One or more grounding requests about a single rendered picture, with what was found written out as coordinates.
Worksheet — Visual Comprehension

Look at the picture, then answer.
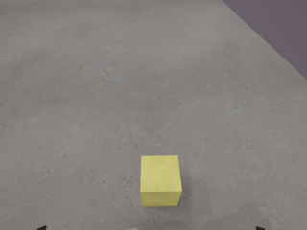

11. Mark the carton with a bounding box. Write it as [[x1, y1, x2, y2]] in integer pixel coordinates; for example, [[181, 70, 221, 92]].
[[140, 155, 182, 207]]

